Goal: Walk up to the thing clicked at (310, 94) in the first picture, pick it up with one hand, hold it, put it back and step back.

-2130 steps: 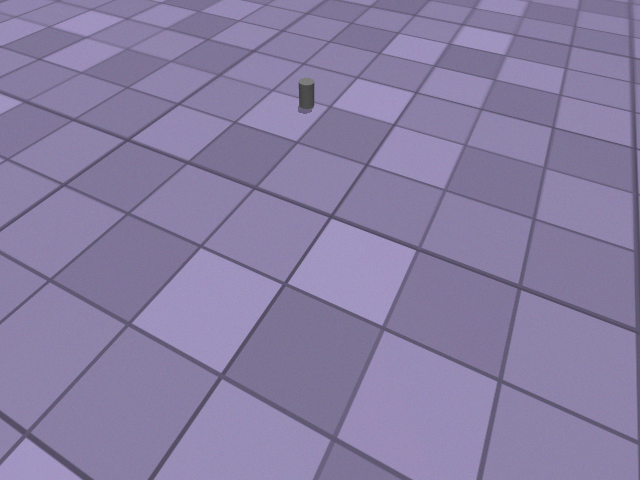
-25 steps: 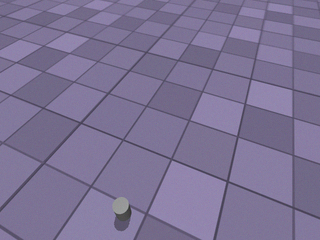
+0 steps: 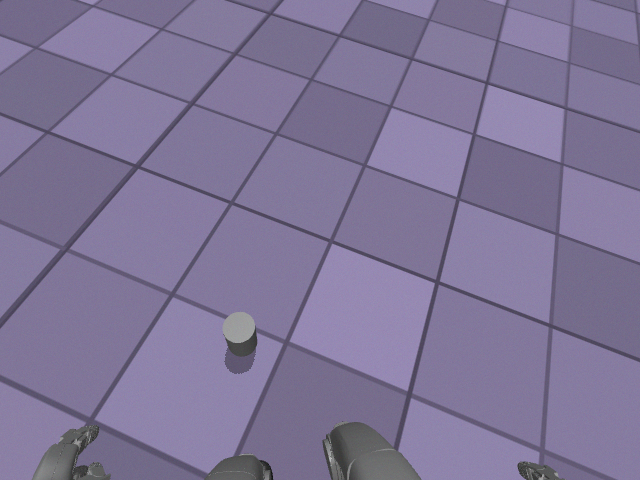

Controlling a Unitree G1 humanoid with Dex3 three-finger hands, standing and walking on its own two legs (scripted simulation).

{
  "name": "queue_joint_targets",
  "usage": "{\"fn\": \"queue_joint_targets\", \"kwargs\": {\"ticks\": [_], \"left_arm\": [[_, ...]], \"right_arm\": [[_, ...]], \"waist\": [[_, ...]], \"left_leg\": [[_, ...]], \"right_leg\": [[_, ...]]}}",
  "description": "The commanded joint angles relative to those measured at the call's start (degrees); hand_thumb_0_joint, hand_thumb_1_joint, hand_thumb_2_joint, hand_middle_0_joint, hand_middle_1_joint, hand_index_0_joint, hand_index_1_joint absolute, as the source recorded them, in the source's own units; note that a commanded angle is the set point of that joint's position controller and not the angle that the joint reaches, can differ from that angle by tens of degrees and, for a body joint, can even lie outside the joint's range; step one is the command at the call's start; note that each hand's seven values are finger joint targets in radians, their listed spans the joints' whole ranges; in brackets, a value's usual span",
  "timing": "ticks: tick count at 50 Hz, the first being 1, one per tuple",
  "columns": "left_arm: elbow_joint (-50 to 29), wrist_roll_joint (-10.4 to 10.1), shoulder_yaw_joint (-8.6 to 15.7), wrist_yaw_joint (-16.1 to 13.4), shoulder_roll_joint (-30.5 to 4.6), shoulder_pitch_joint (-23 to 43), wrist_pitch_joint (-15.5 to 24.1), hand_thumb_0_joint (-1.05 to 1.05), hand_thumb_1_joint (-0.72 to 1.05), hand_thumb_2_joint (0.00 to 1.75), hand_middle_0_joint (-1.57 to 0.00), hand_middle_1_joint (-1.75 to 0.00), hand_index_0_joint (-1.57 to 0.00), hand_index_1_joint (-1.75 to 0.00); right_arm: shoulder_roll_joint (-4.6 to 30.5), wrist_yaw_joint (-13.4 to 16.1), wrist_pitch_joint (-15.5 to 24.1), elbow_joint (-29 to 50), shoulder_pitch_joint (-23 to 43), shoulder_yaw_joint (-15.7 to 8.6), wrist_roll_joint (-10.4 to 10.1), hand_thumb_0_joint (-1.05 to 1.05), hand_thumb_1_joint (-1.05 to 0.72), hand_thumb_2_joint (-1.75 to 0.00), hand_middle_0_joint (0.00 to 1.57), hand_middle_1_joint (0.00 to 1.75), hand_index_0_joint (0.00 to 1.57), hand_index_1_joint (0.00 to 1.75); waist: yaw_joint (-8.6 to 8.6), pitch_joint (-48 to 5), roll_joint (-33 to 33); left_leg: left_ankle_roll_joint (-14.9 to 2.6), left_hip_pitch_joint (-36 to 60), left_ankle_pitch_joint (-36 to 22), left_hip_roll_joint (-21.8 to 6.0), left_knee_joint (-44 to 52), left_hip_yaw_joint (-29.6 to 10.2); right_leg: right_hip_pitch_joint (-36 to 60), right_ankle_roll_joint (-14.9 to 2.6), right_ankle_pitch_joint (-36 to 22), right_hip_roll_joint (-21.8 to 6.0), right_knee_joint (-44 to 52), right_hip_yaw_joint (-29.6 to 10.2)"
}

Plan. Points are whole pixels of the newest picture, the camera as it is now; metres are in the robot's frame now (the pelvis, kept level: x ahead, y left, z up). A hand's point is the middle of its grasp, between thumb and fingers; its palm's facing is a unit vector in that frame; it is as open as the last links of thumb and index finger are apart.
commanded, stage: step back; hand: left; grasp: from the side
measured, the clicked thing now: (240, 335) +0.48 +0.15 -0.69
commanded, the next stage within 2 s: none
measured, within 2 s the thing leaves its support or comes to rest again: neither
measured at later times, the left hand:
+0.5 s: hand out of the picture +0.00 +0.25 -0.14, palm faces -0.02 -0.92 -0.39, open 7.4 cm
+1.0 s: hand out of the picture -0.19 +0.24 -0.16, palm faces -0.09 -0.91 -0.40, open 7.4 cm
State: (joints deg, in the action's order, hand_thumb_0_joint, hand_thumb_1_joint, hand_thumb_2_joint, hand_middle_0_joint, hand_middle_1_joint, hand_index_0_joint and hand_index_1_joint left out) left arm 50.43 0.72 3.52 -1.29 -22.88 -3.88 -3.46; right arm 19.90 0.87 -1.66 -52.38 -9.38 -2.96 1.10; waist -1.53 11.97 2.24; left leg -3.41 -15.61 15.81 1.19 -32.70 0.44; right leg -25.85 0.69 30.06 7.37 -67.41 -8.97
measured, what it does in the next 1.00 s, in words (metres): walks backwards: right foot, then left foot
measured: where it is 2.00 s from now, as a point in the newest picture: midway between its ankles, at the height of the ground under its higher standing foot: outside the picture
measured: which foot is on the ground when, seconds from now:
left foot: down 0.00-0.26, up 0.28-0.52, down 0.54-1.00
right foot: up 0.00-0.22, down 0.24-0.56, up 0.58-0.96, down 0.98-1.00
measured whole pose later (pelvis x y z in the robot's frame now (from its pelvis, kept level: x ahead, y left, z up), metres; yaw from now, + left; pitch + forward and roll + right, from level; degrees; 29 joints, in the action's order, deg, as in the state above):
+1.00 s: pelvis -0.30 -0.04 -0.02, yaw -6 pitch -3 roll -1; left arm 48.1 1.7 5.7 1.1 -22.9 -11.9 -2.9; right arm 23.1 0.4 -2.1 -45.2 -6.3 -2.7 1.6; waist 1.0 9.8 -1.1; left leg 0.6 -26.4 9.6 -5.1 -38.4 0.6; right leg -12.9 0.1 23.8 1.6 -38.9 -2.8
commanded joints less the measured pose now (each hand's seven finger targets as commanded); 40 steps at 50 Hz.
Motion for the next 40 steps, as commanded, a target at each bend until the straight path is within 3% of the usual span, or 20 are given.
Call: {"fn": "queue_joint_targets", "kwargs": {"ticks": [1,4,7,10,11,12,13,14,16,17,23,25,26,27,28,29,30,32,36,40], "left_arm": [[-5.9,0.3,3.0,-0.6,-9.2,-1.1,1.4,0.00,0.90,0.90,-0.20,-0.30,-0.20,-0.30],[-6.2,0.1,3.4,-0.1,-8.6,-2.9,1.5,0.00,0.90,0.90,-0.20,-0.30,-0.20,-0.30],[-5.2,0.4,3.6,0.3,-8.6,-6.9,1.5,0.00,0.90,0.90,-0.20,-0.30,-0.20,-0.30],[-2.8,1.0,3.9,0.5,-7.9,-12.5,2.0,0.00,0.90,0.90,-0.20,-0.30,-0.20,-0.30],[-3.4,1.5,4.5,0.4,-10.3,-12.1,2.5,0.00,0.90,0.90,-0.20,-0.30,-0.20,-0.30],[-4.7,1.8,5.4,0.4,-14.1,-10.4,2.8,0.00,0.90,0.90,-0.20,-0.30,-0.20,-0.30],[-6.4,1.2,6.0,0.6,-18.3,-6.9,2.8,0.00,0.90,0.90,-0.20,-0.30,-0.20,-0.30],[-8.3,1.4,5.8,0.3,-17.4,-3.2,3.2,0.00,0.90,0.90,-0.20,-0.30,-0.20,-0.30],[-9.4,0.6,4.6,-0.2,-12.5,0.7,3.1,0.00,0.90,0.90,-0.20,-0.30,-0.20,-0.30],[-9.7,1.1,4.8,-0.3,-12.5,1.0,3.0,0.00,0.90,0.90,-0.20,-0.30,-0.20,-0.30],[-10.5,1.4,4.3,-0.5,-11.6,-5.3,2.1,0.00,0.90,0.90,-0.20,-0.30,-0.20,-0.30],[-11.2,0.8,3.9,-0.3,-12.4,-3.8,1.6,0.00,0.90,0.90,-0.20,-0.30,-0.20,-0.30],[-11.3,0.4,3.6,0.0,-12.2,-3.7,1.1,0.00,0.90,0.90,-0.20,-0.30,-0.20,-0.30],[-11.6,0.2,2.9,0.2,-10.2,-5.0,0.7,0.00,0.90,0.90,-0.20,-0.30,-0.20,-0.30],[-11.9,-0.2,2.6,0.3,-7.9,-6.5,0.7,0.00,0.90,0.90,-0.20,-0.30,-0.20,-0.30],[-12.3,0.3,3.7,-0.9,-10.1,-0.9,0.8,0.00,0.90,0.90,-0.20,-0.30,-0.20,-0.30],[-11.2,0.7,4.0,-1.3,-10.7,1.0,0.6,0.00,0.90,0.90,-0.20,-0.30,-0.20,-0.30],[-9.5,-0.5,3.7,-0.9,-9.2,-3.9,0.5,0.00,0.90,0.90,-0.20,-0.30,-0.20,-0.30],[-8.2,0.5,4.6,-0.4,-9.7,-7.9,0.6,0.00,0.90,0.90,-0.20,-0.30,-0.20,-0.30],[-9.0,0.8,4.6,0.2,-9.8,-5.8,0.6,0.00,0.90,0.90,-0.20,-0.30,-0.20,-0.30]], "right_arm": [[15.5,1.7,1.8,5.1,-3.0,-4.3,0.1,0.00,-0.90,-0.90,0.20,0.30,0.20,0.30],[16.1,1.5,1.8,6.1,-3.1,-4.1,0.3,0.00,-0.90,-0.90,0.20,0.30,0.20,0.30],[16.8,1.0,1.5,7.7,0.1,-4.1,0.3,0.00,-0.90,-0.90,0.20,0.30,0.20,0.30],[16.9,0.8,0.7,8.0,3.4,-3.9,-0.3,0.00,-0.90,-0.90,0.20,0.30,0.20,0.30],[15.0,0.6,0.6,7.8,2.8,-3.2,-0.7,0.00,-0.90,-0.90,0.20,0.30,0.20,0.30],[12.6,0.5,0.5,8.5,2.7,-2.5,-0.9,0.00,-0.90,-0.90,0.20,0.30,0.20,0.30],[12.2,1.1,-0.1,8.2,4.7,-2.8,-0.9,0.00,-0.90,-0.90,0.20,0.30,0.20,0.30],[13.4,1.2,-0.4,7.3,3.4,-3.2,-0.6,0.00,-0.90,-0.90,0.20,0.30,0.20,0.30],[13.6,0.9,-0.2,5.6,-0.5,-3.0,-1.3,0.00,-0.90,-0.90,0.20,0.30,0.20,0.30],[13.8,1.0,0.1,5.2,-1.2,-2.8,-1.5,0.00,-0.90,-0.90,0.20,0.30,0.20,0.30],[12.1,1.0,0.8,6.8,-1.0,-2.1,-0.7,0.00,-0.90,-0.90,0.20,0.30,0.20,0.30],[11.9,0.7,1.2,5.7,-4.2,-2.7,-0.1,0.00,-0.90,-0.90,0.20,0.30,0.20,0.30],[11.6,0.5,1.6,4.8,-5.9,-3.1,0.2,0.00,-0.90,-0.90,0.20,0.30,0.20,0.30],[13.8,0.5,2.0,5.5,-5.0,-3.9,1.0,0.00,-0.90,-0.90,0.20,0.30,0.20,0.30],[19.3,0.4,2.1,6.6,-2.8,-5.2,1.8,0.00,-0.90,-0.90,0.20,0.30,0.20,0.30],[23.2,0.1,2.1,7.5,-3.7,-5.8,1.1,0.00,-0.90,-0.90,0.20,0.30,0.20,0.30],[21.2,0.4,2.4,6.7,-2.6,-5.6,1.0,0.00,-0.90,-0.90,0.20,0.30,0.20,0.30],[16.6,1.0,2.5,7.2,2.8,-3.9,1.3,0.00,-0.90,-0.90,0.20,0.30,0.20,0.30],[14.6,1.4,2.5,8.4,0.1,-3.9,0.5,0.00,-0.90,-0.90,0.20,0.30,0.20,0.30],[16.2,1.5,2.4,9.0,-2.0,-4.7,0.6,0.00,-0.90,-0.90,0.20,0.30,0.20,0.30]], "waist": [[-1.13,-14.6,-7.8],[-1.13,-15.0,-9.4],[0.43,-17.5,-10.7],[3.77,-18.1,-9.4],[3.30,-17.2,-4.4],[2.47,-14.4,6.8],[4.32,-11.1,12.7],[2.86,-8.5,10.2],[0.31,-7.5,4.3],[0.50,-7.9,6.1],[3.78,-12.9,8.6],[1.88,-14.6,8.4],[0.97,-15.4,5.4],[1.74,-15.4,0.7],[2.42,-15.4,-12.1],[-2.24,-14.2,-15.1],[-1.66,-11.7,-10.3],[3.09,-11.2,-7.4],[2.11,-13.2,-8.6],[-0.47,-12.6,-9.2]], "left_leg": [[-11.90,18.6,-41.2,-17.2,3.4,-16.2],[-10.67,15.5,-38.9,-15.8,3.3,-14.7],[-9.90,11.5,-29.8,-16.5,3.4,-15.2],[-5.62,3.0,-20.5,-14.5,0.0,-12.7],[-2.35,-3.5,-13.3,-10.9,-2.9,-10.8],[1.55,-13.9,3.3,-2.2,-12.1,-6.1],[3.25,-11.0,20.4,4.8,-26.7,-5.0],[3.77,-8.5,20.0,3.7,-35.2,-9.5],[3.60,-8.8,13.7,5.7,-37.9,-10.0],[3.97,-9.4,13.0,6.2,-38.2,-9.0],[4.21,-8.7,14.8,1.6,-12.8,-3.8],[2.98,-1.8,6.7,0.4,1.7,-1.3],[2.82,3.0,-4.3,0.7,11.2,-0.1],[1.16,8.0,-10.8,-4.8,11.0,-9.2],[-4.37,13.6,-20.3,-17.7,12.4,-25.4],[-12.19,4.7,-28.8,-25.2,12.5,-31.2],[-12.20,-0.1,-27.5,-23.9,12.4,-28.5],[-6.00,5.0,-31.0,-14.9,8.8,-16.2],[-9.26,10.8,-33.2,-15.5,6.5,-14.5],[-11.47,10.4,-27.0,-16.7,7.1,-14.2]], "right_leg": [[-4.1,0.88,1.2,-2.9,7.6,-0.6],[0.2,0.20,0.0,-3.5,13.8,2.2],[6.4,-0.67,-2.1,-5.5,22.4,5.2],[17.1,-3.00,-14.9,-5.9,39.6,7.2],[20.3,-4.65,-19.7,-9.6,42.4,0.0],[21.3,-9.08,-23.3,-19.6,45.9,-14.9],[8.7,-18.92,-28.4,-29.8,49.2,-23.0],[3.0,-19.71,-30.2,-30.2,49.2,-23.2],[5.0,-15.10,-36.5,-21.7,45.6,-9.3],[6.5,-13.96,-38.5,-20.2,44.0,-6.7],[21.7,-13.06,-42.4,-20.3,38.5,-5.7],[20.9,-11.10,-42.7,-19.0,34.0,-4.3],[19.2,-8.86,-40.3,-16.9,30.7,-2.0],[10.5,-5.45,-30.0,-13.3,27.7,-0.8],[-2.3,-2.37,-7.6,-4.2,17.4,4.2],[-1.1,-1.26,9.0,-1.5,7.8,0.7],[0.3,-1.84,7.4,-1.2,-0.1,-4.1],[-4.0,-2.47,0.2,-0.3,-4.0,-5.5],[-5.0,0.41,-1.8,-0.6,-6.2,-2.9],[-2.9,1.58,-0.2,-2.5,2.4,-0.5]]}}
